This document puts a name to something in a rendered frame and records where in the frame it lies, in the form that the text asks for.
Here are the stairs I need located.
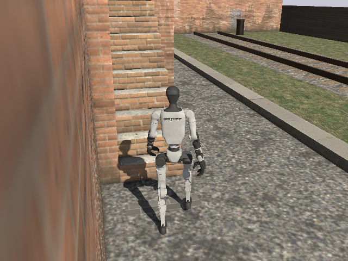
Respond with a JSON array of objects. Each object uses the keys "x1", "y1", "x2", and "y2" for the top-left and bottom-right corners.
[{"x1": 108, "y1": 0, "x2": 184, "y2": 183}]

